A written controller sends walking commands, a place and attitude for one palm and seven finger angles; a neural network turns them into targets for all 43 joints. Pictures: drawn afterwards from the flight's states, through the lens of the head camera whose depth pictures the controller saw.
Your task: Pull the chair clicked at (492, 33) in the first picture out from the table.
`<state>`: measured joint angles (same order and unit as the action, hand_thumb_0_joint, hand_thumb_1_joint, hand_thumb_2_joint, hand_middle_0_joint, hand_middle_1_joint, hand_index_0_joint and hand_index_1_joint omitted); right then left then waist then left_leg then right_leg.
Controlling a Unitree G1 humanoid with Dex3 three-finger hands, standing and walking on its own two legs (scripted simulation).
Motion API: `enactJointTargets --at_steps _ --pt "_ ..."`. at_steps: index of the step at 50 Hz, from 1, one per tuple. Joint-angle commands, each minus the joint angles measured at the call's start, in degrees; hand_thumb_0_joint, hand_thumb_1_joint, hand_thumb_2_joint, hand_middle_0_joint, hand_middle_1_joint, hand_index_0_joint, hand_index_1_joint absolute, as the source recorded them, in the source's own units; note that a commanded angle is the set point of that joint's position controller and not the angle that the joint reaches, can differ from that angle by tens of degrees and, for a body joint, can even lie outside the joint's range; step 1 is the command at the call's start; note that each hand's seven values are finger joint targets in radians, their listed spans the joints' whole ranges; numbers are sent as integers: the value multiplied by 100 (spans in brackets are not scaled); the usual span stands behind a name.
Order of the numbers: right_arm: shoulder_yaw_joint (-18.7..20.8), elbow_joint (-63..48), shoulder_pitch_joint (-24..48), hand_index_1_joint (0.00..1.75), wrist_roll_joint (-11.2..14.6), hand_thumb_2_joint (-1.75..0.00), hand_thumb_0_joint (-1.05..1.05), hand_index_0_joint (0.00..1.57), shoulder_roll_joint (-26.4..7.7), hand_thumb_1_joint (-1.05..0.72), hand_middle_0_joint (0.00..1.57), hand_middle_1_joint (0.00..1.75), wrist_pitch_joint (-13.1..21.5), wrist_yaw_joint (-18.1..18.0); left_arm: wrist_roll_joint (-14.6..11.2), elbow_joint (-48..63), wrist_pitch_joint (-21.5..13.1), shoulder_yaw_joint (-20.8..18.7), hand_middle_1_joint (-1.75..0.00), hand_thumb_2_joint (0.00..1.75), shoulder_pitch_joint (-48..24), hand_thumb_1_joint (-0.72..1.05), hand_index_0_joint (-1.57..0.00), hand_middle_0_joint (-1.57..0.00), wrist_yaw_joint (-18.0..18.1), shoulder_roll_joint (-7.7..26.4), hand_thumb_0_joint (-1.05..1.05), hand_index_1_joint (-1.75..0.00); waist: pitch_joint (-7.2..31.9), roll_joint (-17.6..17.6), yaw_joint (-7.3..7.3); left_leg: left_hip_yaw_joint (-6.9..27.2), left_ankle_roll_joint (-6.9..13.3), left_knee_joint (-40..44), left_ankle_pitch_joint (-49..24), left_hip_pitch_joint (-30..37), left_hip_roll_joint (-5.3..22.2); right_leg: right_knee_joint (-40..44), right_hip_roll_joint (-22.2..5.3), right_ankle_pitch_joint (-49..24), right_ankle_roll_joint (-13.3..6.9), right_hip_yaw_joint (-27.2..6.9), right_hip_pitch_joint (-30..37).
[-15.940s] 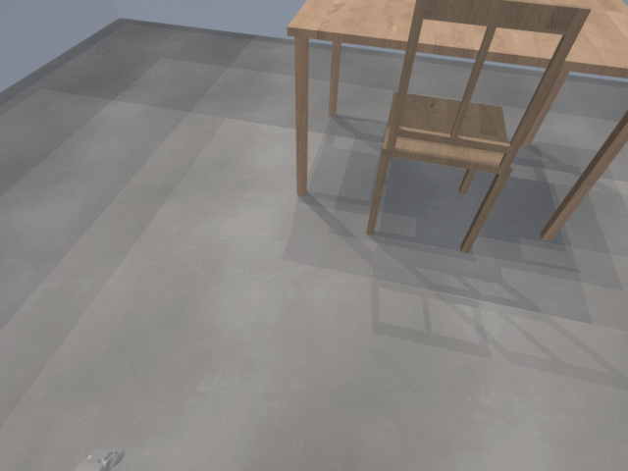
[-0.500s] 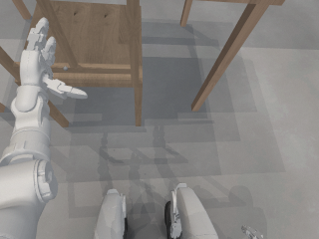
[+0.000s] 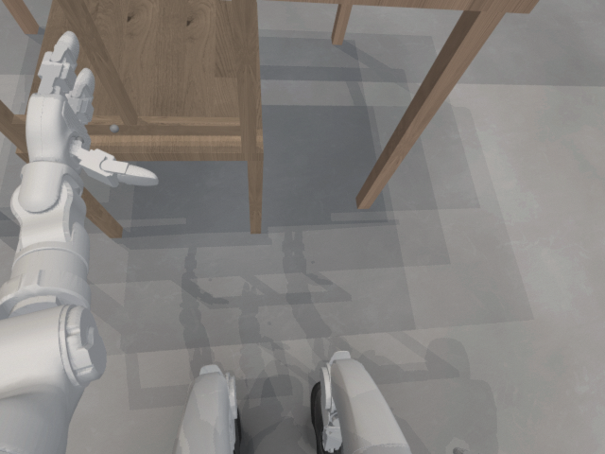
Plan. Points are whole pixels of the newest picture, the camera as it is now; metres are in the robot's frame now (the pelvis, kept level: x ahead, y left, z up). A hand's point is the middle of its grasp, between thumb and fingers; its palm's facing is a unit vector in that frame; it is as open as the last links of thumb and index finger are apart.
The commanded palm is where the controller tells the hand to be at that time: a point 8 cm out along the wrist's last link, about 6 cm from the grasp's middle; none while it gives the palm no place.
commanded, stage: push the fingers through the gap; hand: left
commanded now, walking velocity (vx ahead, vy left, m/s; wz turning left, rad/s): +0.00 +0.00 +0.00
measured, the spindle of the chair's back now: (87, 33) +0.63 +0.23 +0.06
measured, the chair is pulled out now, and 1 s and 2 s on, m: -0.10 -0.10 -0.10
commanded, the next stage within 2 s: hook a spindle and tug to test in 0.14 s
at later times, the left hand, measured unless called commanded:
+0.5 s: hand (115, 131) +0.50 +0.19 +0.04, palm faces +0.01 -1.00 -0.03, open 16.2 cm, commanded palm +0.47 +0.23 +0.04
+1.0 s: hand (113, 134) +0.50 +0.20 +0.03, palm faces +0.01 -1.00 -0.03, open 7.5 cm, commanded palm +0.48 +0.23 +0.04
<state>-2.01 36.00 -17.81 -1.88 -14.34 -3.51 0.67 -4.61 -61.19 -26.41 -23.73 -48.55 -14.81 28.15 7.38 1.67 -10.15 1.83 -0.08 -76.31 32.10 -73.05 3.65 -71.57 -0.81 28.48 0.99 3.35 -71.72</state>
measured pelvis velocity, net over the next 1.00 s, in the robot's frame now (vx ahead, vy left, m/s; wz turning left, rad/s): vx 0.00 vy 0.00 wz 0.00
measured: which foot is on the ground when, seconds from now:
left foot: down 0.00-1.00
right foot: down 0.00-1.00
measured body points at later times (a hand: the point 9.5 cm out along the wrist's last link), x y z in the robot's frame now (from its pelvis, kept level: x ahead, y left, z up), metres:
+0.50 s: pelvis +0.01 +0.00 +0.01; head +0.18 +0.03 +0.42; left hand +0.49 +0.25 +0.04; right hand +0.06 -0.27 -0.11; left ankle +0.02 +0.12 -0.61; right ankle +0.04 -0.14 -0.61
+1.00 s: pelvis +0.00 +0.00 +0.00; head +0.17 +0.03 +0.42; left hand +0.49 +0.25 +0.04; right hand +0.05 -0.27 -0.11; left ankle +0.02 +0.12 -0.61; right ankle +0.04 -0.14 -0.61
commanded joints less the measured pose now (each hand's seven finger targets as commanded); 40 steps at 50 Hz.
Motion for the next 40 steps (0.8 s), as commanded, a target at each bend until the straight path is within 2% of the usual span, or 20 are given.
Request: enactJointTargets --at_steps 1,2,3,5,9,10,12,14,18,20,22,24,25,27,30,32,34,35,37,40 --pt "416 -282 -927 30 -8 -90 0 20 -1077 -90 20 30 14 -72 -85 1235 -423 -63 -8 30 -2069 -50 -6 -6 87 1160 0 -8 3205 871 -2 191 87 889 -2542 2686 -195 766 222 -1631 -225 -39 1478" --pt "421 -274 -948 30 -21 -90 0 20 -1082 -90 20 30 0 -73 -81 1290 -448 -116 -8 30 -2072 -50 -6 -6 116 1201 0 -8 3199 777 9 203 89 902 -2577 2670 -188 759 221 -1667 -223 -33 1547" --pt "421 -292 -951 30 -17 -90 0 20 -1069 -90 20 30 -1 -68 -77 1264 -459 7 -8 30 -2057 -50 -6 -6 122 1055 0 -8 3173 786 -25 194 97 881 -2590 2692 -197 743 229 -1685 -226 -37 1482" --pt "425 -275 -929 30 -16 -90 0 20 -1093 -90 20 30 -27 -76 -66 1253 -484 -118 -8 30 -2112 -50 -6 -6 143 1231 0 -8 3104 731 -40 176 96 884 -2532 2627 -190 768 221 -1688 -214 -54 1515" --pt "436 -339 -865 30 -17 -90 0 20 -1056 -90 20 30 -40 -53 -71 1446 -595 -45 -8 30 -1998 -50 -6 -6 134 1100 0 -8 3309 1044 63 177 56 904 -2783 2939 -198 738 212 -1784 -242 -51 1515" --pt "443 -344 -868 30 -26 -90 0 20 -1058 -90 20 30 -50 -46 -94 1420 -593 -122 -8 30 -1846 -50 -6 -6 132 1137 0 -8 3371 938 101 174 58 894 -2871 2948 -198 736 217 -1880 -241 -46 1612" --pt "438 -351 -844 30 0 -90 0 20 -1050 -90 20 30 -76 -47 -119 1152 -518 -61 -8 30 -1661 -50 -6 -6 103 1022 0 -8 3079 646 34 123 81 907 -2687 2619 -215 795 217 -1888 -211 -64 1722" --pt "436 -337 -843 30 14 -90 0 20 -1066 -90 20 30 -89 -60 -114 1164 -518 -51 -19 30 -1788 -50 -10 -10 79 1045 0 -19 3022 607 7 126 95 901 -2590 2570 -210 781 212 -1833 -209 -71 1663" --pt "446 -326 -818 30 0 -90 0 20 -1052 -90 20 30 -56 -70 -167 1453 -606 11 -41 30 -2013 -50 -17 -17 65 1004 0 -41 3189 834 -8 144 84 895 -2683 2800 -212 767 205 -1849 -227 -69 1624" --pt "456 -342 -786 30 -11 -90 0 20 -1040 -90 20 30 -58 -78 -164 1539 -654 -20 -52 30 -1952 -50 -20 -20 74 1009 0 -52 3387 878 58 142 75 876 -2807 2848 -224 752 194 -1959 -220 -89 1735" --pt "455 -333 -805 30 -7 -90 0 20 -1037 -90 20 30 -61 -75 -162 1490 -635 -71 -63 30 -1788 -50 -24 -24 72 1061 0 -63 3382 770 87 129 79 888 -2830 2779 -226 758 201 -2053 -220 -91 1878" --pt "458 -340 -790 30 9 -90 0 20 -1022 -90 20 30 -66 -61 -168 1348 -589 3 -74 30 -1618 -50 -27 -27 65 908 0 -74 3273 725 87 105 81 890 -2736 2718 -233 776 199 -1979 -213 -90 1809" --pt "450 -325 -788 30 5 -90 0 20 -1041 -90 20 30 -76 -71 -165 1318 -569 -49 -79 30 -1685 -50 -29 -29 77 1011 0 -79 3169 657 63 98 90 894 -2608 2578 -229 789 195 -1928 -207 -102 1838" --pt "448 -311 -787 30 11 -90 0 20 -1042 -90 20 30 -77 -80 -156 1281 -544 45 -90 30 -1821 -50 -32 -32 83 921 0 -90 3034 562 -15 95 108 918 -2446 2498 -231 829 197 -1820 -198 -96 1788" --pt "433 -344 -772 30 16 -90 0 20 -1040 -90 20 30 -61 -88 -155 1270 -584 -88 -107 37 -1796 -33 -38 -38 95 1097 0 -107 3111 654 63 73 102 913 -2387 2436 -250 810 199 -1803 -208 -130 1877" --pt "427 -323 -779 30 6 -90 0 20 -1035 -90 20 30 -46 -100 -144 1293 -614 -115 -118 42 -1940 -22 -41 -41 103 1154 0 -118 3100 582 21 66 125 887 -2355 2346 -254 813 200 -1836 -198 -157 1944" --pt "423 -327 -779 30 1 -90 0 20 -1030 -90 20 30 -35 -86 -119 1254 -642 -44 -129 47 -1904 -11 -45 -45 85 1080 0 -129 3153 783 43 94 96 887 -2414 2512 -247 780 203 -1773 -219 -129 1775" --pt "425 -308 -772 30 4 -90 0 20 -1036 -90 20 30 -32 -85 -140 1199 -619 4 -134 49 -1961 -5 -46 -46 76 1010 0 -134 3103 732 -16 96 101 877 -2338 2494 -242 796 209 -1701 -208 -121 1709" --pt "420 -340 -789 30 2 -90 0 20 -1053 -90 20 30 -35 -95 -153 1192 -605 -195 -145 54 -1856 6 -50 -50 53 1252 0 -145 3168 635 64 67 120 864 -2283 2320 -254 794 207 -1750 -205 -160 1928" --pt "419 -337 -768 30 17 -90 0 20 -1045 -90 20 30 -28 -85 -180 1174 -565 -50 -145 61 -1865 23 -50 -50 -3 1063 0 -145 3145 773 31 77 109 873 -2273 2427 -247 790 208 -1674 -211 -132 1754"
